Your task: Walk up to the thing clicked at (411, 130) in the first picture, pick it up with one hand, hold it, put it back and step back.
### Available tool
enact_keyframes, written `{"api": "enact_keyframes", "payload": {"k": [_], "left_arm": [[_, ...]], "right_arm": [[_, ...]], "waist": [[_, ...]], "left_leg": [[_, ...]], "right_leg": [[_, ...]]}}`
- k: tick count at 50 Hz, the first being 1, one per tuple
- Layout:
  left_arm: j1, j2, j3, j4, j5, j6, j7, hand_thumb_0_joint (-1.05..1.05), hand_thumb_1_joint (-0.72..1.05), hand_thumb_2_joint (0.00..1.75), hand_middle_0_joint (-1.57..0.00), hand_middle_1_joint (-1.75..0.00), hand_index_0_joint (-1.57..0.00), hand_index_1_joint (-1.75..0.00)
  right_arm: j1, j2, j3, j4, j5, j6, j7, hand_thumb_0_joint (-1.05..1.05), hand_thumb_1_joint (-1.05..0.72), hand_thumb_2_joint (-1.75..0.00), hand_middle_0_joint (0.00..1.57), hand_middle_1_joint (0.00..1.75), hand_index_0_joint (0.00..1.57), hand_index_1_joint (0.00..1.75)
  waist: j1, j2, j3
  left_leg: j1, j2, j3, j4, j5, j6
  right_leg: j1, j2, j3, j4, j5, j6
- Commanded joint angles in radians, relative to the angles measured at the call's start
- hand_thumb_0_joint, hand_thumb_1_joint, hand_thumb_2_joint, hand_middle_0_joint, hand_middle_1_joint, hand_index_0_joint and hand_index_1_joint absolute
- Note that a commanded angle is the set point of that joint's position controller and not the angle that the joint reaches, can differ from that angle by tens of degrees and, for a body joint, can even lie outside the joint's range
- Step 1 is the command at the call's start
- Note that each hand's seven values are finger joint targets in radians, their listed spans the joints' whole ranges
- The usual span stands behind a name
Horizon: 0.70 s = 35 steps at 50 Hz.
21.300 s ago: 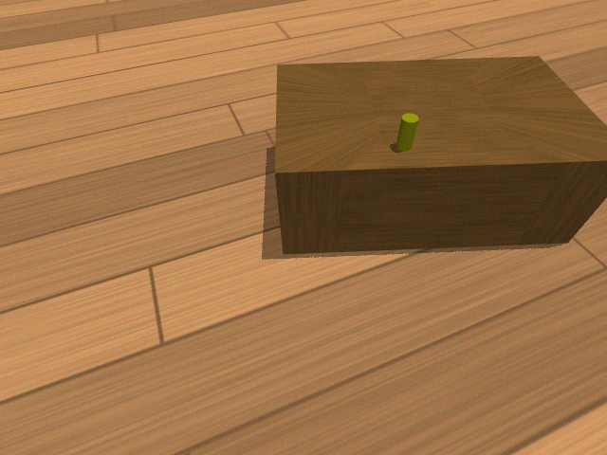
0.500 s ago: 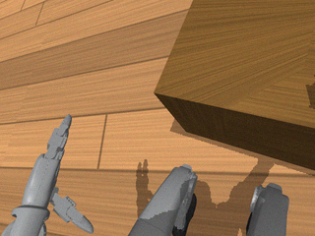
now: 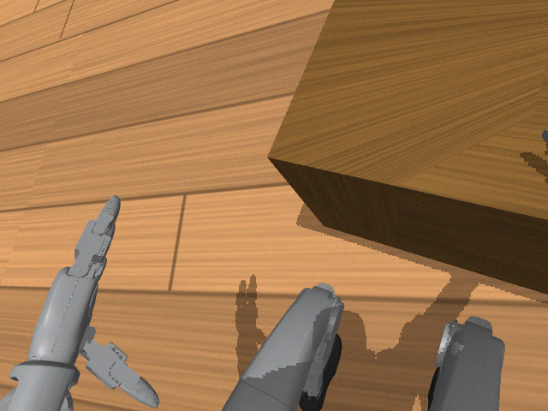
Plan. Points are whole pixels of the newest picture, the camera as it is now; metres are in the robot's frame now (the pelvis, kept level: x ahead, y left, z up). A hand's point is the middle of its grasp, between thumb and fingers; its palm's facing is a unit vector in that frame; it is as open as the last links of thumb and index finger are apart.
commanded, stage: withdraw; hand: right
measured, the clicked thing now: out of the picture +0.53 -0.25 -0.04
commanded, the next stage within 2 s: rise in 0.44 s
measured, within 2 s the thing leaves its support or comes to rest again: neither
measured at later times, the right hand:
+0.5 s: hand out of the picture +0.53 -0.29 +0.06, palm faces +0.28 +0.96 -0.03, open 11.0 cm
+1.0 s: hand out of the picture +0.46 -0.42 +0.17, palm faces +0.50 +0.82 -0.29, open 16.9 cm
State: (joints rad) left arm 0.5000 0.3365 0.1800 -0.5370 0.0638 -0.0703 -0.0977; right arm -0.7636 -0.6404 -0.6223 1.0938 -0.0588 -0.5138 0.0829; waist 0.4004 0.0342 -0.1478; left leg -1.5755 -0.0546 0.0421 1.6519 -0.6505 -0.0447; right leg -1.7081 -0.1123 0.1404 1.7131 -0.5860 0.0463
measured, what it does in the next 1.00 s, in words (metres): rises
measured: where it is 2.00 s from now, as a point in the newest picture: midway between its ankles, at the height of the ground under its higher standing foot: (373, 403)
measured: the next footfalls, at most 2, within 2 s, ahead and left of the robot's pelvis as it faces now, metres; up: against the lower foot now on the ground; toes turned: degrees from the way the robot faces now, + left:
none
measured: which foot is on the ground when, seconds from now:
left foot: down 0.00-1.00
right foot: down 0.00-1.00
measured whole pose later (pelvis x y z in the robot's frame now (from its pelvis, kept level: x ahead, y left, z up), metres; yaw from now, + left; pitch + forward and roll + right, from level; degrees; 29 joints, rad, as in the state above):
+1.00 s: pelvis +0.04 -0.02 +0.14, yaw -4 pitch +20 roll +6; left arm 0.38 0.24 -0.07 -0.04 0.01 0.14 -0.04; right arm -0.69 -0.72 -0.48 1.14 -0.09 -0.13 -0.03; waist 0.16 0.00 -0.16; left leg -0.90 -0.02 0.02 1.03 -0.48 -0.06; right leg -1.04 -0.10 0.06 1.15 -0.47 0.01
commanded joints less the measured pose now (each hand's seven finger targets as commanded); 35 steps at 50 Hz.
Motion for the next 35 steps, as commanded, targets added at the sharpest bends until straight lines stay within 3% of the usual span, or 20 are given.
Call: {"api": "enact_keyframes", "payload": {"k": [1, 3, 5, 7, 10, 12, 14, 15, 17, 19, 20, 22, 25, 28, 29, 30, 31, 32, 33, 35], "left_arm": [[0.076, 0.175, 0.164, -0.138, -0.004, -0.043, 0.031, 0.00, -0.56, 0.06, -0.05, -0.05, -0.04, -0.06], [0.066, 0.179, 0.165, -0.135, -0.007, -0.041, 0.031, 0.00, -0.56, 0.06, -0.05, -0.05, -0.04, -0.05], [0.061, 0.177, 0.165, -0.135, -0.003, -0.042, 0.032, 0.00, -0.56, 0.06, -0.05, -0.05, -0.04, -0.06], [0.050, 0.197, 0.187, -0.153, -0.002, -0.045, 0.035, 0.00, -0.55, 0.06, -0.05, -0.04, -0.04, -0.05], [0.059, 0.189, 0.162, -0.151, -0.003, -0.040, 0.037, 0.00, -0.55, 0.05, -0.05, -0.04, -0.04, -0.05], [0.069, 0.194, 0.173, -0.110, -0.009, -0.032, 0.039, 0.00, -0.55, 0.06, -0.05, -0.04, -0.04, -0.05], [0.060, 0.207, 0.185, -0.122, -0.010, -0.026, 0.041, 0.00, -0.55, 0.06, -0.05, -0.04, -0.04, -0.05], [0.058, 0.203, 0.180, -0.117, -0.010, -0.023, 0.040, 0.00, -0.55, 0.06, -0.04, -0.04, -0.04, -0.05], [0.075, 0.160, 0.134, -0.036, -0.012, -0.005, 0.041, 0.00, -0.55, 0.06, -0.04, -0.04, -0.03, -0.05], [0.050, 0.160, 0.122, -0.028, -0.015, -0.002, 0.048, 0.00, -0.55, 0.06, -0.05, -0.04, -0.04, -0.05], [0.029, 0.166, 0.119, -0.012, -0.014, 0.001, 0.052, 0.00, -0.55, 0.05, -0.05, -0.04, -0.04, -0.05], [0.028, 0.127, 0.057, 0.041, -0.013, 0.013, 0.051, 0.00, -0.56, 0.05, -0.05, -0.04, -0.04, -0.05], [-0.024, 0.154, 0.049, -0.008, -0.018, 0.015, 0.067, 0.00, -0.55, 0.04, -0.05, -0.04, -0.05, -0.05], [0.001, 0.145, 0.032, 0.072, -0.019, 0.019, 0.076, 0.00, -0.59, 0.09, -0.08, -0.08, -0.07, -0.09], [-0.051, 0.170, 0.025, -0.006, -0.034, 0.049, 0.079, 0.00, -0.55, 0.07, -0.08, -0.08, -0.07, -0.08], [-0.014, 0.157, 0.017, -0.018, -0.036, 0.070, 0.075, 0.00, -0.52, 0.07, -0.07, -0.07, -0.07, -0.08], [0.024, 0.143, 0.001, -0.006, -0.033, 0.084, 0.067, 0.00, -0.44, 0.09, -0.06, -0.07, -0.06, -0.07], [0.067, 0.142, 0.010, 0.024, -0.037, 0.096, 0.060, 0.00, -0.47, 0.08, -0.07, -0.07, -0.06, -0.07], [0.096, 0.134, 0.001, 0.058, -0.037, 0.111, 0.057, 0.00, -0.44, 0.09, -0.06, -0.06, -0.06, -0.06], [0.076, 0.162, 0.025, 0.018, -0.045, 0.120, 0.055, 0.00, -0.40, 0.10, -0.06, -0.06, -0.05, -0.06]], "right_arm": [[-0.331, -0.189, 0.012, -0.201, 0.012, -0.063, 0.005, 0.00, 0.20, -0.39, 0.90, 0.64, 0.89, 0.64], [-0.336, -0.211, 0.005, -0.221, 0.007, -0.067, -0.001, 0.00, 0.22, -0.38, 0.85, 0.61, 0.85, 0.61], [-0.338, -0.198, 0.012, -0.237, 0.004, -0.069, -0.003, 0.00, 0.22, -0.34, 0.79, 0.56, 0.79, 0.56], [-0.339, -0.213, 0.005, -0.250, 0.004, -0.071, -0.005, 0.00, 0.16, -0.46, 0.69, 0.59, 0.69, 0.59], [-0.359, -0.279, -0.020, -0.321, 0.007, -0.070, -0.002, 0.00, 0.11, -0.52, 0.67, 0.62, 0.67, 0.62], [-0.353, -0.310, -0.037, -0.337, 0.013, -0.056, 0.001, 0.00, 0.08, -0.55, 0.64, 0.63, 0.64, 0.63], [-0.358, -0.327, -0.048, -0.386, 0.022, -0.042, 0.004, 0.00, 0.04, -0.55, 0.64, 0.62, 0.64, 0.62], [-0.362, -0.337, -0.041, -0.403, 0.020, -0.031, 0.007, 0.00, 0.04, -0.54, 0.63, 0.61, 0.62, 0.61], [-0.362, -0.326, -0.021, -0.372, 0.021, -0.005, 0.016, 0.00, 0.05, -0.53, 0.63, 0.61, 0.63, 0.61], [-0.386, -0.325, -0.004, -0.355, 0.025, 0.016, 0.029, 0.00, 0.05, -0.49, 0.60, 0.56, 0.60, 0.56], [-0.364, -0.351, -0.020, -0.326, 0.026, 0.030, 0.030, 0.00, 0.09, -0.45, 0.55, 0.52, 0.55, 0.52], [-0.352, -0.335, -0.007, -0.251, 0.034, 0.053, 0.046, 0.00, 0.16, -0.39, 0.55, 0.48, 0.55, 0.48], [-0.391, -0.405, -0.033, -0.217, 0.041, 0.071, 0.072, 0.00, 0.19, -0.37, 0.52, 0.45, 0.52, 0.45], [-0.380, -0.361, 0.003, -0.105, 0.058, 0.095, 0.121, 0.00, 0.27, -0.25, 0.38, 0.31, 0.38, 0.31], [-0.335, -0.623, -0.062, -0.066, -0.059, 0.168, 0.061, 0.00, 0.35, -0.17, 0.30, 0.23, 0.30, 0.23], [-0.445, -0.601, -0.050, -0.151, -0.049, 0.190, 0.006, 0.00, 0.39, -0.09, 0.22, 0.15, 0.22, 0.15], [-0.433, -0.488, 0.009, -0.106, -0.044, 0.210, -0.006, 0.00, 0.37, -0.09, 0.14, 0.07, 0.14, 0.07], [-0.379, -0.428, 0.030, -0.050, -0.043, 0.233, -0.011, 0.00, 0.38, -0.08, 0.06, 0.06, 0.07, 0.06], [-0.349, -0.435, 0.023, -0.054, -0.044, 0.253, -0.022, 0.00, 0.37, -0.09, 0.06, 0.06, 0.06, 0.06], [-0.377, -0.568, -0.043, -0.196, -0.059, 0.273, -0.057, 0.00, 0.34, -0.08, 0.06, 0.05, 0.07, 0.05]], "waist": [[-0.008, -0.415, -0.555], [-0.025, -0.423, -0.555], [-0.014, -0.428, -0.555], [-0.008, -0.428, -0.569], [-0.046, -0.461, -0.640], [-0.062, -0.477, -0.648], [-0.058, -0.491, -0.675], [-0.074, -0.516, -0.692], [-0.087, -0.518, -0.627], [-0.072, -0.491, -0.582], [-0.082, -0.461, -0.551], [-0.093, -0.409, -0.451], [-0.093, -0.348, -0.474], [-0.067, -0.294, -0.397], [-0.171, -0.345, -0.491], [-0.143, -0.373, -0.546], [-0.120, -0.347, -0.526], [-0.118, -0.332, -0.489], [-0.132, -0.327, -0.488], [-0.178, -0.377, -0.661]], "left_leg": [[0.179, -0.022, 0.044, -0.190, 0.295, 0.066], [0.174, -0.022, 0.044, -0.190, 0.269, 0.070], [0.170, -0.021, 0.048, -0.186, 0.281, 0.068], [0.184, -0.022, 0.044, -0.198, 0.288, 0.065], [0.230, -0.021, 0.036, -0.210, 0.322, 0.066], [0.249, -0.022, 0.033, -0.229, 0.330, 0.065], [0.293, -0.021, 0.032, -0.250, 0.348, 0.062], [0.306, -0.020, 0.026, -0.261, 0.348, 0.064], [0.296, -0.021, 0.024, -0.287, 0.324, 0.064], [0.304, -0.018, 0.026, -0.316, 0.316, 0.062], [0.323, -0.016, 0.020, -0.335, 0.322, 0.059], [0.338, -0.015, 0.011, -0.365, 0.295, 0.059], [0.391, -0.016, 0.008, -0.408, 0.267, 0.059], [0.381, -0.017, 0.016, -0.439, 0.244, 0.057], [0.475, -0.013, -0.011, -0.475, 0.252, 0.058], [0.502, -0.017, -0.012, -0.492, 0.273, 0.055], [0.501, -0.020, 0.003, -0.498, 0.290, 0.052], [0.505, -0.024, 0.009, -0.517, 0.310, 0.054], [0.540, -0.025, 0.018, -0.534, 0.345, 0.051], [0.627, -0.022, 0.027, -0.542, 0.441, 0.048]], "right_leg": [[0.622, 0.031, -0.047, -0.196, 0.235, -0.051], [0.619, 0.033, -0.046, -0.212, 0.212, -0.049], [0.638, 0.030, -0.044, -0.208, 0.230, -0.045], [0.649, 0.029, -0.046, -0.204, 0.229, -0.049], [0.704, 0.029, -0.050, -0.212, 0.283, -0.047], [0.730, 0.031, -0.053, -0.225, 0.300, -0.047], [0.771, 0.030, -0.055, -0.244, 0.316, -0.045], [0.791, 0.031, -0.059, -0.256, 0.320, -0.044], [0.780, 0.034, -0.064, -0.284, 0.295, -0.041], [0.787, 0.030, -0.061, -0.304, 0.282, -0.040], [0.762, 0.030, -0.062, -0.307, 0.276, -0.044], [0.680, 0.034, -0.069, -0.335, 0.211, -0.049], [0.700, 0.032, -0.059, -0.385, 0.178, -0.052], [0.684, 0.034, -0.055, -0.416, 0.142, -0.058], [0.777, 0.035, -0.067, -0.475, 0.189, -0.047], [0.819, 0.034, -0.068, -0.481, 0.208, -0.046], [0.858, 0.028, -0.066, -0.492, 0.226, -0.045], [0.866, 0.035, -0.066, -0.509, 0.244, -0.049], [0.882, 0.043, -0.073, -0.524, 0.278, -0.048], [1.022, 0.042, -0.078, -0.537, 0.416, -0.045]]}}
